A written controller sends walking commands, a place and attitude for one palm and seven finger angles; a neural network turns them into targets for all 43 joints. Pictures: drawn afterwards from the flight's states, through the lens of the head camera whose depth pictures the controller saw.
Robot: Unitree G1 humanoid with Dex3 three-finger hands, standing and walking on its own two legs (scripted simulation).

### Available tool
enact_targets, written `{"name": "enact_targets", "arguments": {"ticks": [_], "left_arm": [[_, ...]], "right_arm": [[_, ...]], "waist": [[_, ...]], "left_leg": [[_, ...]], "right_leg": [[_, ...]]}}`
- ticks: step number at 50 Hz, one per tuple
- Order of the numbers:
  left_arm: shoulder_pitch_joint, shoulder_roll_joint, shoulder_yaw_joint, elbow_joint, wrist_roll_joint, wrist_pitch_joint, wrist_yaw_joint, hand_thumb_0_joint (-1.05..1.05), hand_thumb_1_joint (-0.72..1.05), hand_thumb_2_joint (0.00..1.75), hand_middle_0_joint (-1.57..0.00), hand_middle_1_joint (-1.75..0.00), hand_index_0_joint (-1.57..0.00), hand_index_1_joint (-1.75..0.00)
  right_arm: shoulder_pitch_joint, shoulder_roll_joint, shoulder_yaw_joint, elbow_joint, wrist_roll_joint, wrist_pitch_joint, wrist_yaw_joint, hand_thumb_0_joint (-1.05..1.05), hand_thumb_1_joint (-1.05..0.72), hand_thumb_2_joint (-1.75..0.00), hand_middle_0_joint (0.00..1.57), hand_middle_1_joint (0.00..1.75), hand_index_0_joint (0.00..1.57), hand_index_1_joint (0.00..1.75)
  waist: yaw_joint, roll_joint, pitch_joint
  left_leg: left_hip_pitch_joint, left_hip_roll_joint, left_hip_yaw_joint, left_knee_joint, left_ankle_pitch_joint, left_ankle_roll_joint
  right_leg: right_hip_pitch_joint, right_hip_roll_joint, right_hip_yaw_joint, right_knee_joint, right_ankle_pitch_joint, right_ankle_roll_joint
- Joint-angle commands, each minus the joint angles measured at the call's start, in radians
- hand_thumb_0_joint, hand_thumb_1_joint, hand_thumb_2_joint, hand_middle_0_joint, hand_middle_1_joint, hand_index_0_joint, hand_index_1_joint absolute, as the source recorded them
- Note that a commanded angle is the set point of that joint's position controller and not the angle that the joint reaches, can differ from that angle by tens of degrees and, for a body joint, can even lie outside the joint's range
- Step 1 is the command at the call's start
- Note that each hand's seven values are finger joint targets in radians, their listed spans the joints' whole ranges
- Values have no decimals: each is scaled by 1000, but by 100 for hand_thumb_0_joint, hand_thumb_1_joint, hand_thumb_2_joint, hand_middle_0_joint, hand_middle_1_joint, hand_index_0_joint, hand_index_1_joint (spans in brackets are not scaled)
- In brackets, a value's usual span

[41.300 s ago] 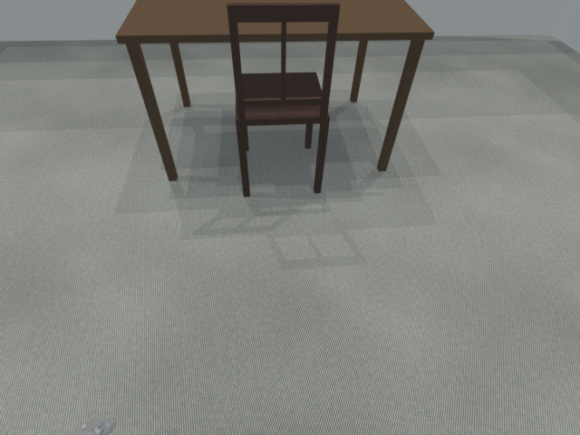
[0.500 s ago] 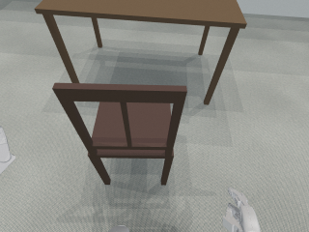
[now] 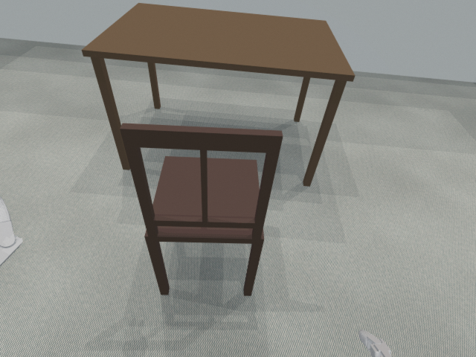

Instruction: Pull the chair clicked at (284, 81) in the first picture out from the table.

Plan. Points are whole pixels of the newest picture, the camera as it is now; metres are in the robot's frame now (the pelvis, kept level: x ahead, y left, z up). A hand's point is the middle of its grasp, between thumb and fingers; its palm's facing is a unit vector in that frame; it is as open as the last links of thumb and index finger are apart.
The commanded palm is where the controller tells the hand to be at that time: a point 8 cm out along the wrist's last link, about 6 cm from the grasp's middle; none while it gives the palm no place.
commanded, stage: stop stepping back and stand still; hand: left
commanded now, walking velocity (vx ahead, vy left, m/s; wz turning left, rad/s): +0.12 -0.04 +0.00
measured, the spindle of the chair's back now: (204, 187) +0.57 +0.12 -0.10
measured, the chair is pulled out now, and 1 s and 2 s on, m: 0.59 0.59 0.59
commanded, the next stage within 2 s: let the arm hang, fingers relaxed in 0.80 s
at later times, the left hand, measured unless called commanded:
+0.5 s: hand (49, 236) +0.22 +0.26 +0.16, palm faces +0.40 -0.79 -0.46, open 7.4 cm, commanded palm +0.16 +0.30 +0.18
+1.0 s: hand (75, 281) +0.22 +0.27 +0.03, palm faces +0.23 -0.87 -0.44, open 7.4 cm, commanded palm none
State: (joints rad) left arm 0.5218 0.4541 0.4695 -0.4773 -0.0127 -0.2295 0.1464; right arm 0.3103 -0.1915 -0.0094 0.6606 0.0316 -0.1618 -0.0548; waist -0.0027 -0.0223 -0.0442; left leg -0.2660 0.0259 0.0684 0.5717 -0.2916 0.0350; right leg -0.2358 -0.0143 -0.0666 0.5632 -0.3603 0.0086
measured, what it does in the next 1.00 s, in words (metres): steps on the spot: right foot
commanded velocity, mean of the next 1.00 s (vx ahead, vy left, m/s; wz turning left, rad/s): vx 0.03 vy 0.01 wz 0.00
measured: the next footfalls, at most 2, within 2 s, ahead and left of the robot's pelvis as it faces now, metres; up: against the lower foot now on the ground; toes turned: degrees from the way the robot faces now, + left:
right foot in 0.02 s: +0.04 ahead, -0.13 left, +0.00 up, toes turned -4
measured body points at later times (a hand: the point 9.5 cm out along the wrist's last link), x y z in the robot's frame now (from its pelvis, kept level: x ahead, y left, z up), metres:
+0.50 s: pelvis +0.01 +0.00 +0.01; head +0.02 +0.01 +0.46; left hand +0.19 +0.30 +0.18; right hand +0.15 -0.25 -0.08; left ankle +0.01 +0.09 -0.73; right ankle +0.00 -0.13 -0.73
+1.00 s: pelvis +0.01 +0.01 +0.00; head +0.02 +0.01 +0.45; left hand +0.20 +0.32 +0.06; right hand +0.17 -0.23 -0.10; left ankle +0.01 +0.09 -0.73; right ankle +0.00 -0.13 -0.73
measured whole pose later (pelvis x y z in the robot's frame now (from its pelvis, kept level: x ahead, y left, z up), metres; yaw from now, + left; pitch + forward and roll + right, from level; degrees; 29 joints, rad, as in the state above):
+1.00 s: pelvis +0.01 +0.01 +0.00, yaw +0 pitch +1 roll -1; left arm 0.36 0.35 0.21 0.03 0.02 -0.09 0.06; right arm 0.17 -0.23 -0.02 0.72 0.01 -0.08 0.00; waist 0.01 0.03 -0.02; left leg -0.28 -0.03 0.05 0.52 -0.27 0.06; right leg -0.24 -0.05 -0.05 0.50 -0.28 0.03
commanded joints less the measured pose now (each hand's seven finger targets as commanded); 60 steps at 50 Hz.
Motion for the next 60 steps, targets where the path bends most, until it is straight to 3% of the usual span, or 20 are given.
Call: {"name": "enact_targets", "arguments": {"ticks": [1,3,5,7,9,11,13,15,19,25,29,35,44,45,46,48,51,52,57,60], "left_arm": [[-114,140,65,-100,-14,-37,6,0,90,90,-20,-30,-20,-30],[-65,109,40,-147,-19,-12,7,0,90,90,-20,-30,-20,-30],[-18,154,75,-177,-27,-3,13,0,90,90,-20,-30,-20,-30],[-50,175,88,-230,-26,-13,25,0,90,90,-20,-30,-20,-30],[-73,182,102,-241,-25,-23,34,0,90,90,-20,-30,-20,-30],[-85,168,95,-233,-21,-30,36,0,90,90,-20,-30,-20,-30],[-48,149,93,-182,-17,-30,35,0,90,90,-20,-30,-20,-30],[-36,138,83,-152,-13,-30,30,0,90,90,-20,-30,-20,-30],[-1,120,69,-132,-23,-40,24,0,90,90,-20,-30,-20,-30],[5,145,76,-206,-28,-47,28,0,90,90,-20,-30,-20,-30],[45,154,98,-223,-33,-44,34,0,90,90,-20,-30,-20,-30],[83,148,98,-190,-46,-33,27,0,90,90,-20,-30,-20,-30],[23,129,61,-214,-42,-21,30,0,90,90,-20,-30,-20,-30],[-28,-102,-404,549,30,86,-91,0,90,90,-20,-30,-20,-30],[-31,-143,-345,608,54,193,-119,0,90,90,-20,-30,-20,-30],[-77,-173,-377,696,45,234,-125,0,90,90,-20,-30,-20,-30],[-160,-125,-399,877,49,236,-121,0,90,90,-20,-30,-20,-30],[-189,-116,-406,941,47,238,-120,0,90,90,-20,-30,-20,-30],[-202,-105,-449,1234,27,244,-117,0,90,90,-20,-30,-20,-30],[-165,-144,-443,1333,28,242,-113,0,90,90,-20,-30,-20,-30]], "right_arm": [[-142,-143,-44,-135,-11,-38,-10,0,-90,-90,20,30,20,30],[-137,-150,-61,-150,3,-26,-11,0,-90,-90,20,30,20,30],[-140,-143,-58,-154,-5,-10,-15,0,-90,-90,20,30,20,30],[-143,-129,-46,-154,-15,-12,-19,0,-90,-90,20,30,20,30],[-143,-128,-41,-146,-19,-19,-24,0,-90,-90,20,30,20,30],[-161,-134,-39,-151,-18,-26,-31,0,-90,-90,20,30,20,30],[-168,-135,-39,-155,-10,-30,-32,0,-90,-90,20,30,20,30],[-166,-129,-38,-157,-4,-33,-30,0,-90,-90,20,30,20,30],[-148,-136,-54,-149,-4,-39,-19,0,-90,-90,20,30,20,30],[-159,-137,-58,-158,2,-32,-17,0,-90,-90,20,30,20,30],[-162,-133,-58,-175,0,-15,-19,0,-90,-90,20,30,20,30],[-161,-129,-56,-186,6,7,-19,0,-90,-90,20,30,20,30],[-177,-135,-51,-199,0,14,-27,0,-90,-90,20,30,20,30],[-180,-191,-71,-7,13,-60,67,0,-90,-90,20,30,20,30],[-80,-184,-76,40,-25,28,72,0,-90,-90,20,30,20,30],[-103,-135,-44,16,-39,87,64,0,-90,-90,20,30,20,30],[-100,-131,-28,21,-54,125,59,0,-90,-90,20,30,20,30],[-94,-133,-28,41,-54,136,57,0,-90,-90,20,30,20,30],[-80,-134,-1,167,-51,146,48,0,-90,-90,20,30,20,30],[-27,-101,-3,217,-51,151,38,0,-90,-90,20,30,20,30]], "waist": [[-31,150,64],[-14,45,33],[-20,-18,51],[-31,-52,36],[-32,-5,27],[-26,137,56],[-15,201,69],[-13,191,93],[-16,18,21],[-11,107,-61],[-12,101,-93],[-14,97,-67],[-12,104,-47],[-81,57,58],[-41,64,-27],[-12,33,-21],[-6,-147,0],[-10,-158,5],[7,157,59],[7,211,53]], "left_leg": [[-150,144,-181,-213,-290,36],[-129,100,-135,-185,-365,25],[-106,55,-91,-94,-316,20],[-62,28,-65,-35,-202,18],[-28,34,-83,-102,-140,20],[-24,74,-153,-220,-172,34],[-78,122,-214,-299,-275,48],[-142,129,-225,-319,-281,51],[-34,83,-148,-181,35,23],[89,94,-122,-162,327,11],[136,96,-114,-142,443,2],[133,100,-112,-157,474,-7],[110,101,-130,-215,319,-7],[129,101,-117,-75,522,-9],[75,119,-126,-98,564,2],[-43,142,-183,-137,306,46],[-48,66,-159,-101,195,22],[-12,52,-152,-99,190,17],[10,68,-155,-205,183,17],[20,75,-159,-241,86,22]], "right_leg": [[100,-25,30,-198,46,-32],[59,-15,82,-185,-99,-46],[-33,-76,189,-270,-221,-82],[-51,-140,273,-304,-186,-109],[-24,-138,243,-265,-98,-105],[-34,-77,170,-201,-90,-70],[6,-30,102,-157,-70,-38],[62,-26,72,-154,3,-27],[88,-79,144,-210,231,-38],[133,-83,115,-164,436,-30],[155,-85,112,-154,515,-33],[154,-81,88,-169,506,-29],[153,-74,99,-205,394,-21],[-66,-86,6,-55,455,-33],[-31,-91,43,-50,352,-16],[-7,-68,48,-26,150,-14],[44,-110,113,-126,239,-41],[29,-124,124,-139,239,-54],[59,-83,101,-157,176,-36],[81,-70,76,-189,157,-41]]}}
